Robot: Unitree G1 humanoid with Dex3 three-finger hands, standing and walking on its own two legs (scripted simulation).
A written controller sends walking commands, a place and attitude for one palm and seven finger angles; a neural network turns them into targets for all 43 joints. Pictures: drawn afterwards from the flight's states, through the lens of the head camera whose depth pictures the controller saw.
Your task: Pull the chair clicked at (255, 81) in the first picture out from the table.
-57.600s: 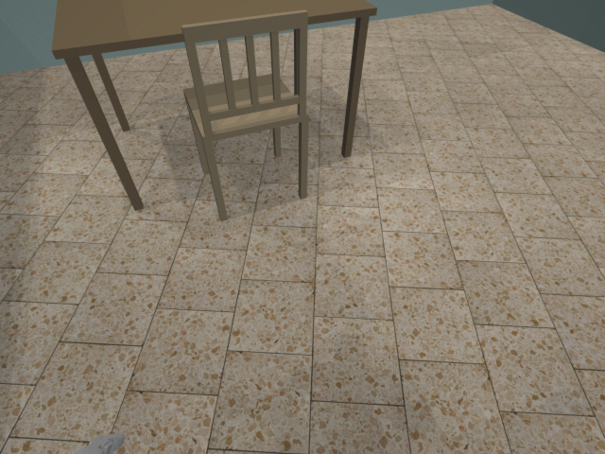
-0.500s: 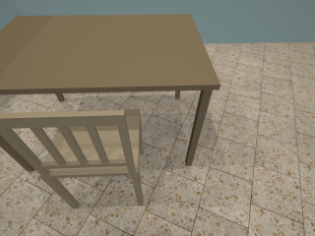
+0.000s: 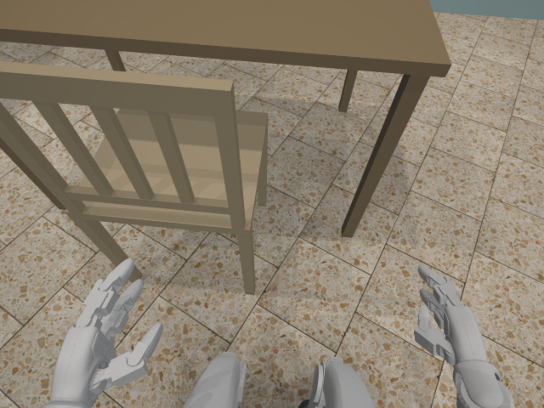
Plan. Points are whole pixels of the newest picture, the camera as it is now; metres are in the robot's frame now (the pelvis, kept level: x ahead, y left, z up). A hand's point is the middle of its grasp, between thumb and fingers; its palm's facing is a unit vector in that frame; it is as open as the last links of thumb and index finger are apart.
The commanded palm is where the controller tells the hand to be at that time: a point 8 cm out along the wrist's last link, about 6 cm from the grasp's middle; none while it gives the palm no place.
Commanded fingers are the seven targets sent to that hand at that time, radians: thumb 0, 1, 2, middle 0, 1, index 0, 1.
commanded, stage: raise the hand toward the chair's back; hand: left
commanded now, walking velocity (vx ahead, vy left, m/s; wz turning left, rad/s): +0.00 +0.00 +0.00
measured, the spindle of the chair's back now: (126, 157) +0.49 +0.32 +0.01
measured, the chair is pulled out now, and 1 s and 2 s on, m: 0.04 0.04 0.04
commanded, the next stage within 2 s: aim the fingers beside a spindle in 1.60 s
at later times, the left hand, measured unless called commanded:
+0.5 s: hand (124, 298) +0.23 +0.21 +0.07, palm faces +0.08 -0.99 -0.08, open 14.2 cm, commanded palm +0.19 +0.26 +0.07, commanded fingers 0.00 -0.29 0.39 -0.08 -0.11 -0.08 -0.11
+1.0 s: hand (117, 280) +0.25 +0.23 +0.07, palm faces +0.01 -1.00 -0.04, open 16.8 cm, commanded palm +0.23 +0.28 +0.08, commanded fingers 0.00 -0.50 0.30 -0.06 -0.08 -0.06 -0.08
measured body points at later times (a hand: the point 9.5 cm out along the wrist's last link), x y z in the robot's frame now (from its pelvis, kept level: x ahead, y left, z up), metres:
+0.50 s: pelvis -0.01 +0.01 +0.00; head +0.07 +0.01 +0.45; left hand +0.22 +0.26 +0.08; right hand +0.15 -0.24 -0.08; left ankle +0.02 +0.13 -0.62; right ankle +0.05 -0.09 -0.62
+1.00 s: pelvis +0.01 +0.02 +0.02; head +0.10 +0.04 +0.46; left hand +0.24 +0.28 +0.07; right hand +0.23 -0.19 -0.05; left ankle +0.02 +0.13 -0.62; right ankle +0.05 -0.09 -0.62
